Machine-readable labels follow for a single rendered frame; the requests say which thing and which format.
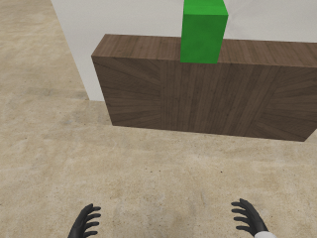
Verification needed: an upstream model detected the robot left hand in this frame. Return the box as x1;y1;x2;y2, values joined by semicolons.
67;203;101;238

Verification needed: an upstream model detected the carton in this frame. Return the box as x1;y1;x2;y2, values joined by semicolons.
180;0;229;63

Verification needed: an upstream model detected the robot right hand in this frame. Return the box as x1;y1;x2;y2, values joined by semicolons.
231;198;269;237

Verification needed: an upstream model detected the pedestal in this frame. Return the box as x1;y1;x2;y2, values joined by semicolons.
91;34;317;142

